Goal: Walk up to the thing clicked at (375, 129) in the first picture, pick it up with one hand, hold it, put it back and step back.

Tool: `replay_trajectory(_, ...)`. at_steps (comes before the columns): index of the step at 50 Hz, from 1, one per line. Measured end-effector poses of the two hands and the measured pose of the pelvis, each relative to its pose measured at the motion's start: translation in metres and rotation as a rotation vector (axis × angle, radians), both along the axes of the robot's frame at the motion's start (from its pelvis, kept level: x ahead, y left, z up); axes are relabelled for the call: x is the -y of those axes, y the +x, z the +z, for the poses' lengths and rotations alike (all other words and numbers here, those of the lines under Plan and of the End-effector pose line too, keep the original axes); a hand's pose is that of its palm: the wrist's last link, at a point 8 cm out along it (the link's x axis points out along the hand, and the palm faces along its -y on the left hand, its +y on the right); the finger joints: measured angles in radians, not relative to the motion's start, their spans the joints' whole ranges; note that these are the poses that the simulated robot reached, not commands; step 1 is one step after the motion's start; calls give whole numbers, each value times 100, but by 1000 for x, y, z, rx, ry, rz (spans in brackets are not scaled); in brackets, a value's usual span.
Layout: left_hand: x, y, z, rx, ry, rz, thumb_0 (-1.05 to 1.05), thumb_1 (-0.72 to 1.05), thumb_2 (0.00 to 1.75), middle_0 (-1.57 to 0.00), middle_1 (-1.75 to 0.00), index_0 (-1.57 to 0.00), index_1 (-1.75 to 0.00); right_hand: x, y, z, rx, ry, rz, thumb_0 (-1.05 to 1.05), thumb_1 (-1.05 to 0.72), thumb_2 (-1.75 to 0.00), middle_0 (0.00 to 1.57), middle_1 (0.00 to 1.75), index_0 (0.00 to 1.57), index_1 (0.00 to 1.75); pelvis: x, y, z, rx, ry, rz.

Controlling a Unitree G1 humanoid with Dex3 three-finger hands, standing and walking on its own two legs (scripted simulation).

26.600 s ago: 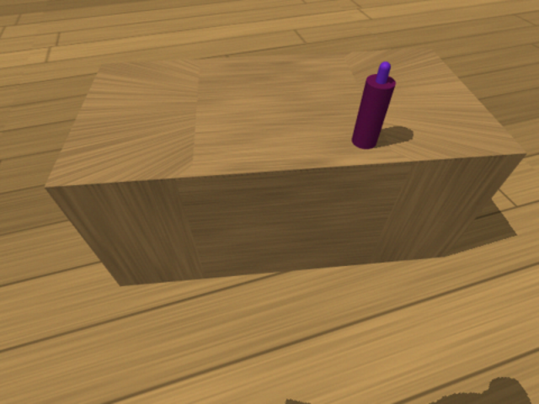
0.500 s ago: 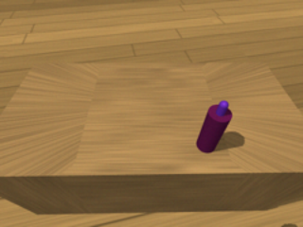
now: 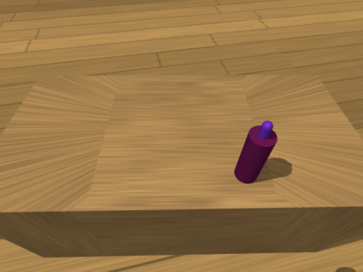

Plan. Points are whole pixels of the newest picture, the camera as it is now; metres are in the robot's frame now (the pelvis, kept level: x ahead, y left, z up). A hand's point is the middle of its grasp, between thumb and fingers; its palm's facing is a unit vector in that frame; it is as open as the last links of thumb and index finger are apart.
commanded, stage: stand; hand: right
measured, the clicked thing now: (255, 151) +0.44 -0.21 -0.06
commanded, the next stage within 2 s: step back in 0.56 s
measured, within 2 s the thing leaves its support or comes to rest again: neither
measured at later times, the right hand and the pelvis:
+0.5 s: hand out of the picture +0.08 -0.25 -0.16, palm faces -0.02 +0.94 -0.34, open 7.4 cm; pelvis +0.00 +0.00 +0.00, yaw +0 degrees
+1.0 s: hand out of the picture +0.04 -0.30 -0.18, palm faces -0.05 +0.93 -0.36, open 7.4 cm; pelvis -0.08 -0.03 -0.02, yaw +1 degrees
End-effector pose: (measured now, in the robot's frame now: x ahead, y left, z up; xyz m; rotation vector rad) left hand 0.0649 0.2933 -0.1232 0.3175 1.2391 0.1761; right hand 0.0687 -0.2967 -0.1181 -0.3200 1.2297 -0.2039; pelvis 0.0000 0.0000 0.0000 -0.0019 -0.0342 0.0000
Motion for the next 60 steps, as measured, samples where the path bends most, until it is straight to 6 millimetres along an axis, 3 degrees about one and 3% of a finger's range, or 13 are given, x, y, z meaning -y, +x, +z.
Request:
replay_trajectory(29, -1, 0, 1, 1, 2, 4, 0, 91, 90, -21, -30, -20, -30, 0, 1, -1, 1, 5, 0, 0, -91, -90, 20, 30, 20, 29, 0, 0, -1, -4, 1, -1)
replay_trajectory(38, -9, -8, -2, 26, 64, 12, 0, 91, 90, -21, -30, -20, -30, 23, -4, -8, 23, -14, -7, 0, -91, -90, 20, 30, 20, 30, 14, -34, -14, -3, 6, -1)
replay_trajectory(44, 4, -44, -1, 11, 103, 9, 0, 91, 90, -21, -30, -20, -30, 48, -6, -25, 54, -19, 5, 0, -91, -90, 20, 30, 20, 29, 31, -56, -26, 2, 5, 5)
replay_trajectory(48, 12, -65, 6, -18, 101, 12, 0, 91, 90, -21, -30, -21, -30, 47, -19, -24, 42, -8, 17, 0, -91, -90, 20, 29, 20, 29, 32, -69, -19, -12, 21, 8)
replay_trajectory(53, 12, -72, 8, 45, 99, 26, 1, 90, 90, -21, -30, -21, -30, 42, -51, -28, -40, -24, 70, 0, -91, -90, 20, 29, 20, 29, 28, -86, -19, -28, 16, 44)
replay_trajectory(60, -10, -93, -13, 116, 66, 47, 0, 90, 90, -21, -30, -21, -30, 22, -84, -28, -57, -60, 127, 0, -91, -90, 20, 29, 20, 29, 11, -121, -33, -13, 10, 92)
